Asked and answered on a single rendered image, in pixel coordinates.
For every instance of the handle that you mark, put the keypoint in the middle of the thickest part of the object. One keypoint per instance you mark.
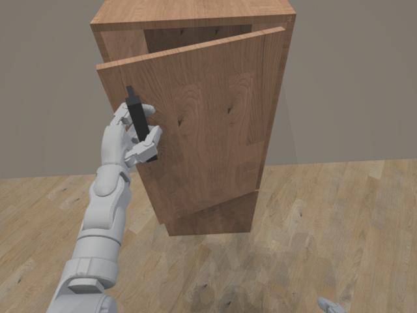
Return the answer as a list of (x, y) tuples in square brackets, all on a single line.
[(138, 117)]

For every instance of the right robot hand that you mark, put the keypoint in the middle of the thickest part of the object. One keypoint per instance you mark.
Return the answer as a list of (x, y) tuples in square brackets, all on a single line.
[(329, 306)]

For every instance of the left robot hand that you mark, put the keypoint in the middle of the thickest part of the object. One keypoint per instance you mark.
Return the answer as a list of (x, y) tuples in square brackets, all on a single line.
[(116, 142)]

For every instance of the cupboard door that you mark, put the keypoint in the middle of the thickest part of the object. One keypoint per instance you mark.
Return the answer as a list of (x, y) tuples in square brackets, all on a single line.
[(212, 101)]

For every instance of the left robot forearm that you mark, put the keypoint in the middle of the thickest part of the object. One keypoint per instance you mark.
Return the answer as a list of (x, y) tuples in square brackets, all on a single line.
[(93, 267)]

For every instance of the robot left upper arm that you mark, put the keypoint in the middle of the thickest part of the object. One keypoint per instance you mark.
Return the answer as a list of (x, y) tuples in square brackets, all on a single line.
[(84, 303)]

